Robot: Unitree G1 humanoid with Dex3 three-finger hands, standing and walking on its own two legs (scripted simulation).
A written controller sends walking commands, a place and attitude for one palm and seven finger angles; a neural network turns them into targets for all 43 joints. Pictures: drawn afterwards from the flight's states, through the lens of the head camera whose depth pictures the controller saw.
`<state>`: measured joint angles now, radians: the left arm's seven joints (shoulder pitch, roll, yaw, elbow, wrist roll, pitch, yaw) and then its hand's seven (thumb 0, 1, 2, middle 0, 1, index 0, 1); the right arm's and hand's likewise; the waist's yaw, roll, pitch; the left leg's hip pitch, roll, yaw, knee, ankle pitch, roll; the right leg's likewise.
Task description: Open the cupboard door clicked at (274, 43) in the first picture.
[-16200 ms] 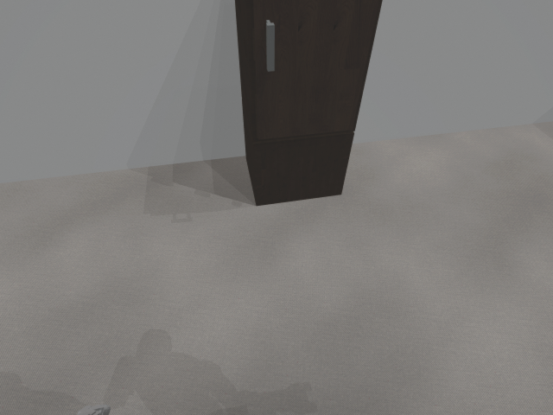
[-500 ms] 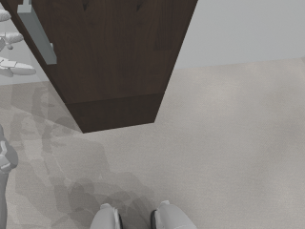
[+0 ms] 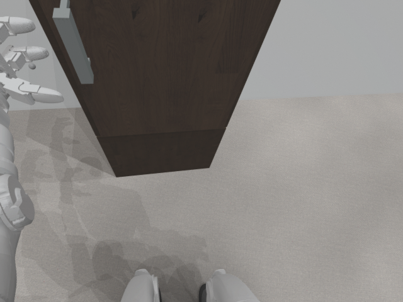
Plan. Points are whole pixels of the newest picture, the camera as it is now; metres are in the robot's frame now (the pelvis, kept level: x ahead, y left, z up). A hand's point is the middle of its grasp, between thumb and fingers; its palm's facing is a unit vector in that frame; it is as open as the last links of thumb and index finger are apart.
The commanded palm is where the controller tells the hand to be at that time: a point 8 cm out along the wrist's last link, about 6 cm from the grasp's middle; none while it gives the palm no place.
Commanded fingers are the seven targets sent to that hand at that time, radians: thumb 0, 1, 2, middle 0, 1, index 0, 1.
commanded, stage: move the hooked fingers beside the handle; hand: left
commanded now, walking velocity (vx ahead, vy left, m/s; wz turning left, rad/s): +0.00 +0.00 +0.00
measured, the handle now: (77, 43) +0.58 +0.19 +0.10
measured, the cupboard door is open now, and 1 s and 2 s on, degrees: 0 0 0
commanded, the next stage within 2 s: slide the fingers in behind the handle in 0.04 s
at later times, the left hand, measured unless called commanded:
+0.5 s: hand (53, 63) +0.53 +0.22 +0.10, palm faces +0.06 -1.00 +0.01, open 14.0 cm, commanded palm +0.51 +0.26 +0.09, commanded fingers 0.00 -0.50 0.30 -0.30 -1.20 -0.30 -1.20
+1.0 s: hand (72, 64) +0.53 +0.19 +0.10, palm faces +0.06 -1.00 +0.01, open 14.0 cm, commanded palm +0.51 +0.23 +0.09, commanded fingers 0.00 -0.50 0.30 -0.30 -1.20 -0.30 -1.20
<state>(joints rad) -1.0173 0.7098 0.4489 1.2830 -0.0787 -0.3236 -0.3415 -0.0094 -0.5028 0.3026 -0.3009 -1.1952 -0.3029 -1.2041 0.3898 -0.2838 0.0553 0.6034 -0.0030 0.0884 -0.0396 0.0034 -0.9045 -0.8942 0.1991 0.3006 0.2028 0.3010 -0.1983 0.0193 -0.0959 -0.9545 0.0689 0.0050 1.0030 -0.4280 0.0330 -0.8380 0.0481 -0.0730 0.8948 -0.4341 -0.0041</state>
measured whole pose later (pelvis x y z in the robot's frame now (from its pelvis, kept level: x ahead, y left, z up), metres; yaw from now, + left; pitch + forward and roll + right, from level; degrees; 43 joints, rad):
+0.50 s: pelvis +0.00 +0.00 +0.00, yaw -1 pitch +22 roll -5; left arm -1.03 0.67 0.45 1.29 -0.06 -0.32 -0.28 -0.01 -0.50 0.30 -0.30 -1.20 -0.30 -1.20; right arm 0.46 -0.28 0.05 0.63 -0.01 0.09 -0.02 0.01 -0.90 -0.89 0.20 0.30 0.20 0.30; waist -0.22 0.03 -0.10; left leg -0.96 0.07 0.01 1.00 -0.42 0.03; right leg -0.85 0.05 -0.06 0.90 -0.43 0.00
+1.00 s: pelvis +0.00 +0.00 +0.00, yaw +0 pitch +21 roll -4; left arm -1.01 0.56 0.39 1.25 -0.07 -0.34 -0.21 -0.01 -0.50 0.30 -0.30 -1.20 -0.30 -1.21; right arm 0.43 -0.27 0.04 0.64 -0.02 0.08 0.00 0.00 -0.90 -0.89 0.20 0.30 0.20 0.30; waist -0.20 0.03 -0.11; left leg -0.95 0.07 0.01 1.00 -0.43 0.03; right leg -0.84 0.05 -0.07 0.90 -0.44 -0.01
